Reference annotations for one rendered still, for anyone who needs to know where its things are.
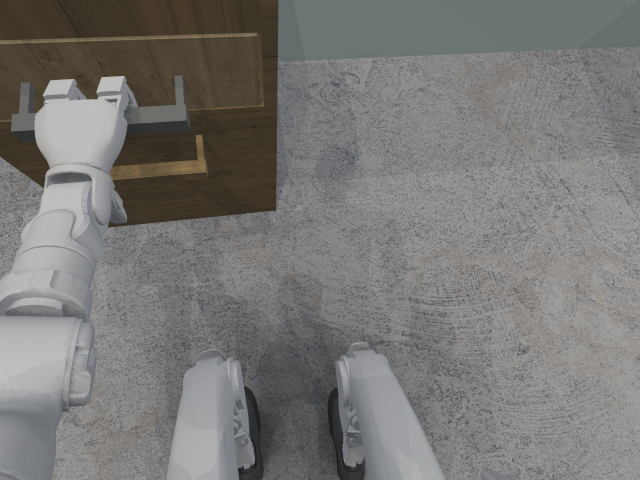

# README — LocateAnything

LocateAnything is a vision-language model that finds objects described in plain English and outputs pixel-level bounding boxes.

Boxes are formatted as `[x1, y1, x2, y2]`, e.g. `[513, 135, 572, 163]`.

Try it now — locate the right robot thigh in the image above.
[335, 349, 446, 480]

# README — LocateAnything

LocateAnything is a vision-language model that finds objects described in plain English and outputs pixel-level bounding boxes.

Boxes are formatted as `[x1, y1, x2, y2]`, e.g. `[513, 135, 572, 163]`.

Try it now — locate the robot left upper arm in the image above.
[0, 316, 97, 480]

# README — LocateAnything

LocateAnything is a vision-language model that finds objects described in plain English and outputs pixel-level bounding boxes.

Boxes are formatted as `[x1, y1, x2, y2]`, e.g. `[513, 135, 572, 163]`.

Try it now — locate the left robot thigh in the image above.
[166, 356, 246, 480]

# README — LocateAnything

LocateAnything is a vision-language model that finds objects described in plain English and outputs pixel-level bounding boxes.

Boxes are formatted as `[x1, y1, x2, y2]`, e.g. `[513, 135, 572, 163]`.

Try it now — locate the drawer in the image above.
[0, 33, 261, 120]

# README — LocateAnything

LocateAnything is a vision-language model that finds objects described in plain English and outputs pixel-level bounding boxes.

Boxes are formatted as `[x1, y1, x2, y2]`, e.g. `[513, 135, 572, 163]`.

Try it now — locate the left robot forearm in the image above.
[0, 164, 112, 322]

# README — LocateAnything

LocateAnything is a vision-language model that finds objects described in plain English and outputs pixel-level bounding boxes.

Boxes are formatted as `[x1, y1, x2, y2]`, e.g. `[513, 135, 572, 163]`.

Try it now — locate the left robot hand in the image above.
[35, 76, 138, 224]

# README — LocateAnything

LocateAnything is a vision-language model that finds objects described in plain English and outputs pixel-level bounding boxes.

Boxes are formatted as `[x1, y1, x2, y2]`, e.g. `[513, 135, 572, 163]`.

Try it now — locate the handle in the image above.
[11, 75, 191, 142]
[109, 159, 209, 187]

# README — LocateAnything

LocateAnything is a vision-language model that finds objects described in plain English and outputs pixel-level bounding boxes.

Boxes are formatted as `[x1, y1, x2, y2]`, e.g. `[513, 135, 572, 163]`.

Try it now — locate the cabinet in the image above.
[0, 0, 278, 228]

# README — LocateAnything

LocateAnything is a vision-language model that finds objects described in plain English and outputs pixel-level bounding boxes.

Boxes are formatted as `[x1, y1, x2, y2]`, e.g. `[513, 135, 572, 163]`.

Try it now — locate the robot thigh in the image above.
[166, 356, 246, 480]
[335, 349, 446, 480]

